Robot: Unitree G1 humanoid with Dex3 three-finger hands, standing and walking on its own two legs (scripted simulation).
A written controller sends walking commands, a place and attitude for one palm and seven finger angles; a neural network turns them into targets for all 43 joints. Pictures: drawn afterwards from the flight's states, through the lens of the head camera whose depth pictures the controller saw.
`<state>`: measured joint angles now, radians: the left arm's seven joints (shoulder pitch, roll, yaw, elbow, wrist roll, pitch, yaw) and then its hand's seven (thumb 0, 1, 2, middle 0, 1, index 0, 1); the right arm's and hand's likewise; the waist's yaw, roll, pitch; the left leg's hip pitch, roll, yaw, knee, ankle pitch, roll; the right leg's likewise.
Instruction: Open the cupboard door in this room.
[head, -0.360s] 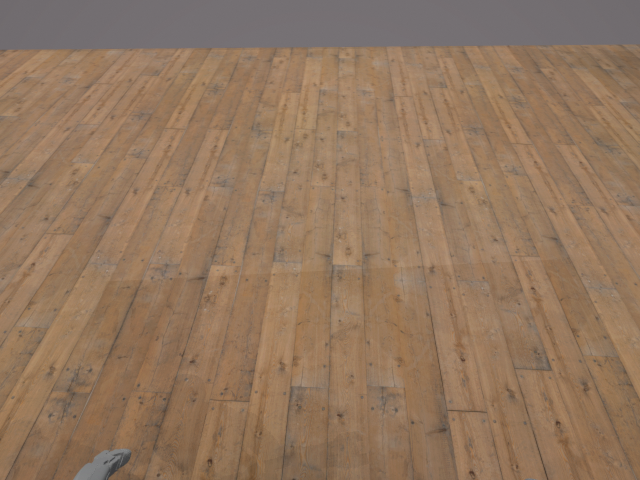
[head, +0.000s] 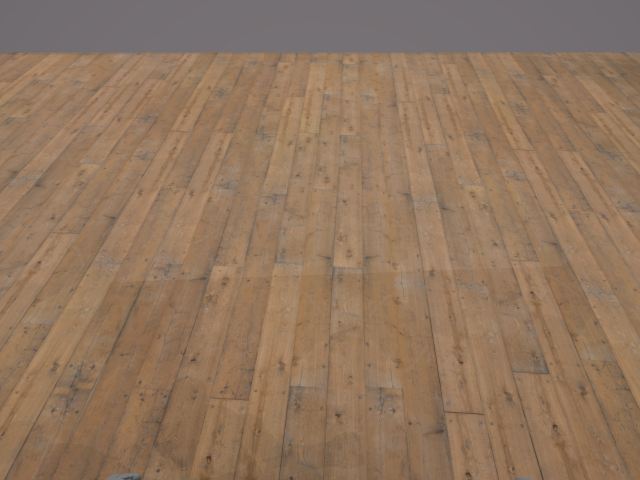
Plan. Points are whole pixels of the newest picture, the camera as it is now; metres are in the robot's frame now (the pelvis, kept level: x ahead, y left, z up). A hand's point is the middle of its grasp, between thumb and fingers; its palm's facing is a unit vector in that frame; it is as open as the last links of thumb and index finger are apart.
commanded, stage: stand and wait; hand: left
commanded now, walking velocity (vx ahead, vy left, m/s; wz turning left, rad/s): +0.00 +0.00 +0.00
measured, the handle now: out of the picture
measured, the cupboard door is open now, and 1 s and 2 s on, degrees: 0 0 0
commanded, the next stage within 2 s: turn or walk to find it in 0.54 s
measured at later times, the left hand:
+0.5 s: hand out of the picture +0.06 +0.24 -0.15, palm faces -0.03 -0.94 -0.35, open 7.4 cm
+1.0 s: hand out of the picture +0.01 +0.22 -0.19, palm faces +0.08 -0.97 -0.23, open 7.4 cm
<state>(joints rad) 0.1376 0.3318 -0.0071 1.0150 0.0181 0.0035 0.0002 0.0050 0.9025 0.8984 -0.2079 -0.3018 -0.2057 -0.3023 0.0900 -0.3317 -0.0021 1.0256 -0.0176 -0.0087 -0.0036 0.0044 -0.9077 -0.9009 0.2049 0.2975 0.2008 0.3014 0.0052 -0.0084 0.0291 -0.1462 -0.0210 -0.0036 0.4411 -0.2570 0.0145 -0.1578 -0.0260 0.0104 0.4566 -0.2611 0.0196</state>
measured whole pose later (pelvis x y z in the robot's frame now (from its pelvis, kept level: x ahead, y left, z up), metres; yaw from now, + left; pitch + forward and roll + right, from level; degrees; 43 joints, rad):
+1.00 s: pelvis -0.03 +0.01 -0.01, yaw +6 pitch -1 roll +0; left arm 0.18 0.25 0.02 0.98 0.02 0.06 0.03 0.00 0.90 0.90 -0.21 -0.30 -0.20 -0.30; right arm 0.21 -0.19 -0.02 1.01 -0.02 0.03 0.01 0.00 -0.91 -0.90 0.20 0.30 0.20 0.30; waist -0.02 -0.05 0.07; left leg -0.32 -0.06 -0.06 0.60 -0.27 0.04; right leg -0.36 -0.05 -0.03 0.83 -0.47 0.03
